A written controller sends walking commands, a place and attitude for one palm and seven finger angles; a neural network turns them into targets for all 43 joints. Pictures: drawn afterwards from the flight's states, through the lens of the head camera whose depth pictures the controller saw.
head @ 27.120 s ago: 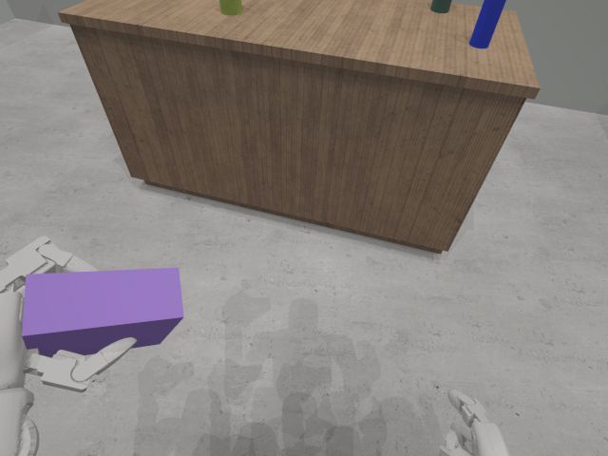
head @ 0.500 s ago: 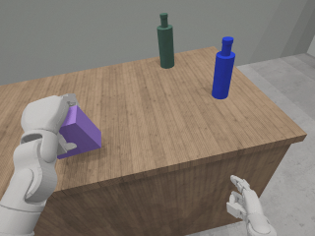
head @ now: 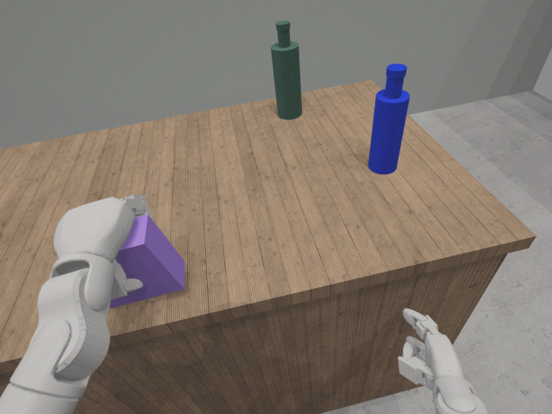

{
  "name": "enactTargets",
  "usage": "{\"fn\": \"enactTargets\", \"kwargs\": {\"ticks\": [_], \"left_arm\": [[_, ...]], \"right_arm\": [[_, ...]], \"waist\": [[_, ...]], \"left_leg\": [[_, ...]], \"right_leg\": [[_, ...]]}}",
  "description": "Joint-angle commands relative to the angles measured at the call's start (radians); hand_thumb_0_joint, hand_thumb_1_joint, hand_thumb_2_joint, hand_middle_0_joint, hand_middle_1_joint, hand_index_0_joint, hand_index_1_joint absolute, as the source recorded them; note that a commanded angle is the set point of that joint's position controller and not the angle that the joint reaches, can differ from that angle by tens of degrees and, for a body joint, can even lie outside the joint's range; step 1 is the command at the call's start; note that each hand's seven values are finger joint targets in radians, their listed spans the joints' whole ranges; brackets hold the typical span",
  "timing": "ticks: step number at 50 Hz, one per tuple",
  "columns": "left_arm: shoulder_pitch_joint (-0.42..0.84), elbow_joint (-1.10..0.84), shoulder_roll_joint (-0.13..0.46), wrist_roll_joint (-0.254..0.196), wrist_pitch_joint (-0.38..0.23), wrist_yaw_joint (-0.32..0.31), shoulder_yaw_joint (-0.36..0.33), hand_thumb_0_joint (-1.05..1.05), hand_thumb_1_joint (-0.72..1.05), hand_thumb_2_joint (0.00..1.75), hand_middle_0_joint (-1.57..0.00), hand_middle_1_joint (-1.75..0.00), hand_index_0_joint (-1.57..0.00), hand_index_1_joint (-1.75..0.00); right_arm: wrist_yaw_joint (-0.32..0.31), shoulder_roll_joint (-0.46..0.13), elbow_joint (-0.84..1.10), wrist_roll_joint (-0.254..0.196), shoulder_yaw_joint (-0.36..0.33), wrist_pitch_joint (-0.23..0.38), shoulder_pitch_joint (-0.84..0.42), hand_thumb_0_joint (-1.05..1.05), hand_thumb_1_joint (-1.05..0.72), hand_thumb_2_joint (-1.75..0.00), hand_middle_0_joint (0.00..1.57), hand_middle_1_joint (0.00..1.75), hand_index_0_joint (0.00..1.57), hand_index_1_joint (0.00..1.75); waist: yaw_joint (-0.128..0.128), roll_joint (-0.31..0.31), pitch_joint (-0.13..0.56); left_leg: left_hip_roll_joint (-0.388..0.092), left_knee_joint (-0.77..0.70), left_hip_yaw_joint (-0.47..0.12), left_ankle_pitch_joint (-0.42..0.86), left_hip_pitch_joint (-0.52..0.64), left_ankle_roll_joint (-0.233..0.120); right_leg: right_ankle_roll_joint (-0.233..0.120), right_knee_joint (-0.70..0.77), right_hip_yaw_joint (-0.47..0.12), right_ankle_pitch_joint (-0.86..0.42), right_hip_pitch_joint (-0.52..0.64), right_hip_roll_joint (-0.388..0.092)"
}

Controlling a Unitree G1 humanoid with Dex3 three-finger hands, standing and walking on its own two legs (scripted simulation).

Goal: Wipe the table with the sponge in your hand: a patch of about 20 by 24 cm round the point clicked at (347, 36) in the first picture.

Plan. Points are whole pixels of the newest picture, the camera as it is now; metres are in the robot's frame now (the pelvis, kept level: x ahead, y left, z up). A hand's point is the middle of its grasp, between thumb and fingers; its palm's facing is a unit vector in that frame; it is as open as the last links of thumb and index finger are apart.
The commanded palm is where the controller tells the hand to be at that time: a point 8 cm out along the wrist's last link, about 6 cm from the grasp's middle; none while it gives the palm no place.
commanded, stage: lower the sponge onto the table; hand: left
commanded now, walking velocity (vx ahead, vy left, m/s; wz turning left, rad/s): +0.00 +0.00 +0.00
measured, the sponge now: (135, 271) +0.26 +0.26 +0.10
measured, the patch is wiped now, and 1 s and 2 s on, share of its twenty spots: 0.00 0.15 0.35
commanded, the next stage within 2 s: wipe forward along the first lane in 0.18 s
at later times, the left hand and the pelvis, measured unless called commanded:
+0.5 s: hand (120, 251) +0.27 +0.28 +0.13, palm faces +0.02 -0.06 -1.00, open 9.5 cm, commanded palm +0.25 +0.27 +0.19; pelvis +0.00 +0.00 +0.00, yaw +1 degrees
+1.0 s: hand (130, 230) +0.31 +0.29 +0.12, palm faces +0.00 -0.04 -1.00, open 9.5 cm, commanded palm +0.30 +0.29 +0.17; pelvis +0.01 +0.00 +0.00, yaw +1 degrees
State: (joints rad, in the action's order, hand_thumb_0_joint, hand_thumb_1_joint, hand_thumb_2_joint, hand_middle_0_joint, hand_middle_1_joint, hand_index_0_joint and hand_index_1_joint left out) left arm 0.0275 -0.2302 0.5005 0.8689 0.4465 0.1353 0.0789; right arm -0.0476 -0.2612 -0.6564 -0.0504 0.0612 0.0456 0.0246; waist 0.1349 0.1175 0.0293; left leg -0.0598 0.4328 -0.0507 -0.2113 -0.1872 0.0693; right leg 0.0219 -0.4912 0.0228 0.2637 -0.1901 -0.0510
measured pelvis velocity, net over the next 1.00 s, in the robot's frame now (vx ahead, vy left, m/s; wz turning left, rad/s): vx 0.01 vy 0.00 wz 0.02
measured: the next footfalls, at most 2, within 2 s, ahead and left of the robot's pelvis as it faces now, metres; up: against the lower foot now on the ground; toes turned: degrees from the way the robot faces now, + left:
none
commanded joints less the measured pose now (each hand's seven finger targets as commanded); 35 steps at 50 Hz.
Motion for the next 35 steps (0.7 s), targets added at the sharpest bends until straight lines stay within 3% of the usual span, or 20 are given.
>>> {"fn": "enactTargets", "kwargs": {"ticks": [1,4,5,9,12,14,15,17,19,20,22,23,24,26,27,29,30,32,34,35], "left_arm": [[0.221,-0.202,0.263,0.066,-0.028,-0.037,-0.165,0.0,0.1,1.3,-1.2,-1.6,-1.2,-1.6],[0.311,-0.222,0.323,0.095,-0.044,-0.061,-0.212,0.0,0.1,1.3,-1.2,-1.6,-1.2,-1.6],[0.332,-0.235,0.271,0.091,-0.055,-0.072,-0.171,0.0,0.1,1.3,-1.2,-1.6,-1.2,-1.6],[0.29,-0.122,0.262,0.065,-0.058,-0.089,-0.195,0.0,0.1,1.3,-1.2,-1.6,-1.2,-1.6],[0.286,-0.091,0.2,0.048,-0.052,-0.078,-0.131,0.0,0.1,1.3,-1.2,-1.6,-1.2,-1.6],[0.266,-0.107,0.236,0.056,-0.048,-0.066,-0.156,0.0,0.1,1.3,-1.2,-1.6,-1.2,-1.6],[0.29,-0.111,0.194,0.058,-0.05,-0.057,-0.108,0.0,0.1,1.3,-1.2,-1.6,-1.2,-1.6],[0.324,-0.076,0.198,0.068,-0.056,-0.046,-0.094,0.0,0.1,1.3,-1.2,-1.6,-1.2,-1.6],[0.372,-0.093,0.265,0.082,-0.072,-0.048,-0.146,0.0,0.1,1.3,-1.2,-1.6,-1.2,-1.6],[0.388,-0.082,0.231,0.081,-0.083,-0.05,-0.119,0.0,0.1,1.3,-1.2,-1.6,-1.2,-1.6],[0.367,0.01,0.238,0.079,-0.094,-0.052,-0.14,0.0,0.1,1.3,-1.2,-1.6,-1.2,-1.6],[0.386,0.016,0.222,0.072,-0.099,-0.052,-0.127,0.0,0.1,1.3,-1.2,-1.6,-1.2,-1.6],[0.405,0.026,0.255,0.073,-0.101,-0.055,-0.16,0.0,0.1,1.3,-1.2,-1.6,-1.2,-1.6],[0.434,0.078,0.214,0.071,-0.105,-0.058,-0.122,0.0,0.1,1.3,-1.2,-1.6,-1.2,-1.6],[0.459,0.08,0.185,0.071,-0.109,-0.057,-0.091,0.0,0.1,1.3,-1.2,-1.6,-1.2,-1.6],[0.463,0.053,0.213,0.087,-0.114,-0.062,-0.113,0.0,0.1,1.3,-1.2,-1.6,-1.2,-1.6],[0.455,0.039,0.184,0.083,-0.119,-0.065,-0.097,0.0,0.1,1.3,-1.2,-1.6,-1.2,-1.6],[0.426,0.083,0.158,0.083,-0.114,-0.061,-0.073,0.0,0.1,1.3,-1.2,-1.6,-1.2,-1.6],[0.444,0.088,0.208,0.091,-0.113,-0.067,-0.121,0.0,0.1,1.3,-1.2,-1.6,-1.2,-1.6],[0.461,0.081,0.169,0.087,-0.115,-0.067,-0.087,0.0,0.1,1.3,-1.2,-1.6,-1.2,-1.6]], "right_arm": [[-0.005,-0.075,0.188,0.014,-0.033,0.061,-0.221,0.0,-0.9,-0.9,0.2,0.3,0.2,0.3],[-0.015,-0.08,0.182,0.016,-0.034,0.059,-0.24,0.0,-0.9,-0.9,0.2,0.3,0.2,0.3],[-0.016,-0.068,0.189,0.02,-0.035,0.064,-0.217,0.0,-0.9,-0.9,0.2,0.3,0.2,0.3],[-0.023,-0.074,0.162,0.009,-0.04,0.068,-0.226,0.0,-0.9,-0.9,0.2,0.3,0.2,0.3],[-0.021,-0.076,0.157,0.008,-0.039,0.065,-0.221,0.0,-0.9,-0.9,0.2,0.3,0.2,0.3],[-0.021,-0.078,0.166,0.005,-0.037,0.07,-0.25,0.0,-0.9,-0.9,0.2,0.3,0.2,0.3],[-0.021,-0.076,0.17,0.009,-0.034,0.071,-0.23,0.0,-0.9,-0.9,0.2,0.3,0.2,0.3],[-0.024,-0.083,0.158,0.01,-0.036,0.067,-0.216,0.0,-0.9,-0.9,0.2,0.3,0.2,0.3],[-0.034,-0.085,0.161,0.008,-0.037,0.074,-0.227,0.0,-0.9,-0.9,0.2,0.3,0.2,0.3],[-0.036,-0.078,0.166,0.015,-0.036,0.079,-0.201,0.0,-0.9,-0.9,0.2,0.3,0.2,0.3],[-0.041,-0.085,0.14,0.013,-0.04,0.073,-0.184,0.0,-0.9,-0.9,0.2,0.3,0.2,0.3],[-0.043,-0.084,0.141,0.009,-0.04,0.069,-0.181,0.0,-0.9,-0.9,0.2,0.3,0.2,0.3],[-0.047,-0.085,0.141,0.002,-0.04,0.074,-0.199,0.0,-0.9,-0.9,0.2,0.3,0.2,0.3],[-0.051,-0.083,0.132,0.003,-0.04,0.072,-0.179,0.0,-0.9,-0.9,0.2,0.3,0.2,0.3],[-0.049,-0.087,0.13,0.001,-0.042,0.069,-0.178,0.0,-0.9,-0.9,0.2,0.3,0.2,0.3],[-0.048,-0.086,0.145,-0.001,-0.042,0.077,-0.193,0.0,-0.9,-0.9,0.2,0.3,0.2,0.3],[-0.045,-0.083,0.152,0.006,-0.046,0.079,-0.168,0.0,-0.9,-0.9,0.2,0.3,0.2,0.3],[-0.039,-0.089,0.141,0.005,-0.049,0.07,-0.167,0.0,-0.9,-0.9,0.2,0.3,0.2,0.3],[-0.039,-0.094,0.143,0.001,-0.051,0.071,-0.177,0.0,-0.9,-0.9,0.2,0.3,0.2,0.3],[-0.038,-0.089,0.151,0.006,-0.049,0.072,-0.165,0.0,-0.9,-0.9,0.2,0.3,0.2,0.3]], "waist": [[0.017,-0.105,0.208],[0.016,-0.055,0.196],[0.016,-0.038,0.225],[0.012,-0.072,0.167],[0.005,-0.073,0.174],[0.01,-0.047,0.176],[0.003,-0.05,0.194],[-0.01,-0.068,0.179],[-0.009,-0.055,0.19],[-0.009,-0.078,0.202],[-0.016,-0.108,0.169],[-0.019,-0.107,0.162],[-0.02,-0.093,0.15],[-0.025,-0.11,0.147],[-0.032,-0.08,0.167],[-0.02,-0.047,0.191],[-0.014,-0.067,0.235],[-0.023,-0.092,0.209],[-0.02,-0.104,0.208],[-0.02,-0.104,0.219]], "left_leg": [[0.091,-0.011,0.071,0.221,0.055,-0.09],[0.088,-0.017,0.066,0.19,0.071,-0.084],[0.095,-0.015,0.07,0.214,0.076,-0.087],[0.085,-0.023,0.068,0.191,0.082,-0.082],[0.091,-0.032,0.073,0.176,0.068,-0.082],[0.091,-0.032,0.069,0.165,0.07,-0.083],[0.096,-0.028,0.071,0.175,0.062,-0.086],[0.094,-0.03,0.071,0.162,0.066,-0.088],[0.092,-0.03,0.065,0.149,0.079,-0.087],[0.099,-0.025,0.068,0.165,0.073,-0.092],[0.093,-0.031,0.065,0.162,0.066,-0.086],[0.093,-0.035,0.067,0.153,0.066,-0.087],[0.089,-0.037,0.065,0.128,0.07,-0.085],[0.093,-0.04,0.07,0.136,0.064,-0.083],[0.095,-0.045,0.07,0.14,0.071,-0.08],[0.094,-0.045,0.066,0.155,0.084,-0.081],[0.1,-0.038,0.065,0.198,0.085,-0.085],[0.096,-0.037,0.067,0.215,0.08,-0.084],[0.089,-0.038,0.067,0.194,0.082,-0.085],[0.098,-0.037,0.07,0.206,0.076,-0.088]], "right_leg": [[-0.058,0.069,0.034,-0.187,0.052,0.056],[-0.072,0.087,0.008,-0.127,0.036,0.068],[-0.072,0.084,0.03,-0.14,0.051,0.061],[-0.072,0.105,0.015,-0.126,0.024,0.07],[-0.058,0.102,0.04,-0.124,0.031,0.058],[-0.065,0.097,0.023,-0.112,0.032,0.065],[-0.062,0.09,0.041,-0.124,0.039,0.059],[-0.057,0.101,0.043,-0.118,0.023,0.059],[-0.065,0.1,0.028,-0.099,0.022,0.066],[-0.064,0.099,0.044,-0.113,0.028,0.062],[-0.06,0.109,0.05,-0.115,0.017,0.062],[-0.058,0.112,0.049,-0.11,0.011,0.061],[-0.065,0.117,0.035,-0.08,-0.001,0.067],[-0.06,0.12,0.051,-0.086,-0.002,0.061],[-0.062,0.118,0.054,-0.1,0.006,0.061],[-0.073,0.105,0.042,-0.111,0.021,0.066],[-0.074,0.098,0.059,-0.149,0.05,0.063],[-0.066,0.101,0.063,-0.181,0.044,0.06],[-0.07,0.1,0.051,-0.161,0.038,0.065],[-0.069,0.101,0.063,-0.17,0.046,0.062]]}}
